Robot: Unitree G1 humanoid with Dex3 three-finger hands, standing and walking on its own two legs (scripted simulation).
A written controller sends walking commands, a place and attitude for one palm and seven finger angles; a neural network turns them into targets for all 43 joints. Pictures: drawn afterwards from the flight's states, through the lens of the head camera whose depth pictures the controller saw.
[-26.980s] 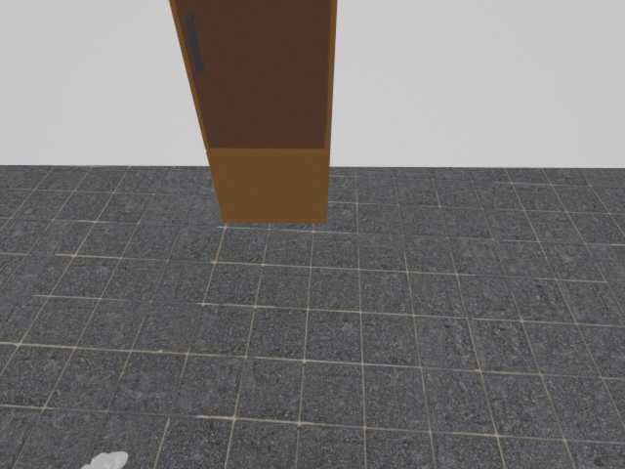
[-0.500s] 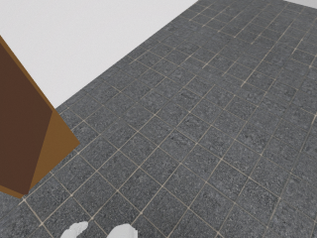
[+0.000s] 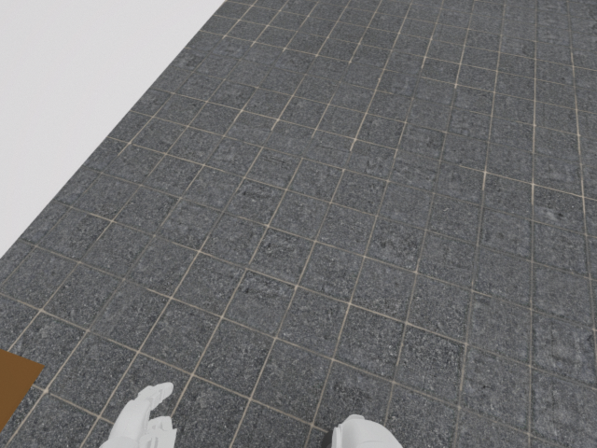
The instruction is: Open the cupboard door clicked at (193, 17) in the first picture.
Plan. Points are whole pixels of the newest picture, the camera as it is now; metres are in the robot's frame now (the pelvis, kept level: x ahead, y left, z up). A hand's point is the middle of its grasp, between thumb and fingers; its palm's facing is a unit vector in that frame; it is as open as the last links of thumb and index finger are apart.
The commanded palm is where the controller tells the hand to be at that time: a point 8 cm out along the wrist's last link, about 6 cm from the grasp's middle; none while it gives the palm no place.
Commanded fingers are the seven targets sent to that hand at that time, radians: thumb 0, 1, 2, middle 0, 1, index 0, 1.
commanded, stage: walk to a spot facing it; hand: left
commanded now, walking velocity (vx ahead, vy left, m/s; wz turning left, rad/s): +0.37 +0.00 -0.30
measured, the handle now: out of the picture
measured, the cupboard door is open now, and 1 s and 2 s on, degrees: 41 41 41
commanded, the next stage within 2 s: turn to face it in 0.94 s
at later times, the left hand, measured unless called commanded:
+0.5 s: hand (186, 369) +0.24 +0.20 -0.17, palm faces -0.08 -0.98 -0.17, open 7.4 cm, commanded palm none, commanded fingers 0.00 0.90 0.90 -0.20 -0.30 -0.20 -0.30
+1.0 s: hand (276, 195) +0.58 +0.06 -0.13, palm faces -0.25 -0.94 -0.22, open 7.2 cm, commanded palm none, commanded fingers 0.00 0.90 0.90 -0.20 -0.30 -0.20 -0.30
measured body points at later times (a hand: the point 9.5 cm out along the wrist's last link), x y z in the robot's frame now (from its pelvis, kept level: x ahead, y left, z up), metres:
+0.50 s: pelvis +0.24 +0.01 +0.01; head +0.28 +0.02 +0.46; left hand +0.25 +0.25 -0.15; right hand +0.34 -0.23 -0.12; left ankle +0.31 +0.11 -0.71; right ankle +0.10 -0.08 -0.63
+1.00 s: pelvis +0.46 -0.10 +0.03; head +0.48 -0.11 +0.48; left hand +0.60 +0.11 -0.12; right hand +0.36 -0.31 -0.13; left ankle +0.49 +0.04 -0.64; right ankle +0.43 -0.17 -0.71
